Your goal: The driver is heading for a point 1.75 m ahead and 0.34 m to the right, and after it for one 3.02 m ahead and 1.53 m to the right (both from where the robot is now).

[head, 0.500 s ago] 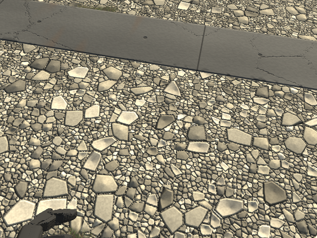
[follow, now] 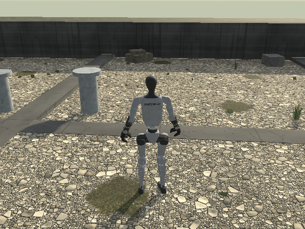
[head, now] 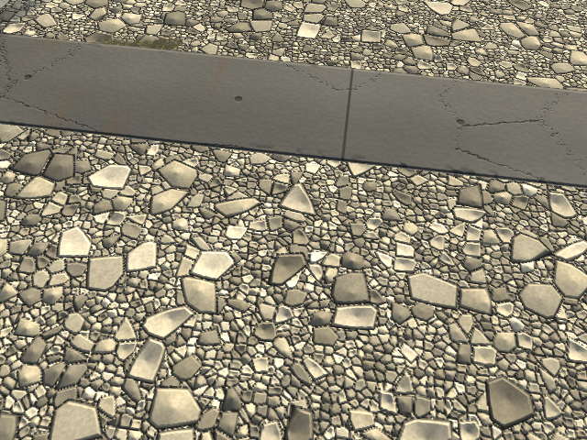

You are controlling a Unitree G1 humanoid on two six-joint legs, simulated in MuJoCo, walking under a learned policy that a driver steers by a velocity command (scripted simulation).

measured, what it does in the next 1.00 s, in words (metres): steps on the spot, turning right: right foot, then left foot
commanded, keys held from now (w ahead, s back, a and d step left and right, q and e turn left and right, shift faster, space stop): e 0.56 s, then no key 0.04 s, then q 0.12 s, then w+q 0.28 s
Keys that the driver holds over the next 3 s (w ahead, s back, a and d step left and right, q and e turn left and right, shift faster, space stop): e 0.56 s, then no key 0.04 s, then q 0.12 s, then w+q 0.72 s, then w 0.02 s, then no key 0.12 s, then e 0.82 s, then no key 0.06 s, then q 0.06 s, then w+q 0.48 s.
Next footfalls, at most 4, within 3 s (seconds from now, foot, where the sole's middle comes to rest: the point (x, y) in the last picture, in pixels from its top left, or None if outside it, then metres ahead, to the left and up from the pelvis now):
0.40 right None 0.02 -0.14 -0.77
0.84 left None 0.08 0.07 -0.77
1.22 right None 0.22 -0.23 -0.77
1.68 left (300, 421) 0.51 0.02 -0.77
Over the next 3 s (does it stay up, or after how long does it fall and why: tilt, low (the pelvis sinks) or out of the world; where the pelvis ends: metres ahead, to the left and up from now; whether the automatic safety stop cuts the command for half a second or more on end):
stays up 0.54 -0.17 0.00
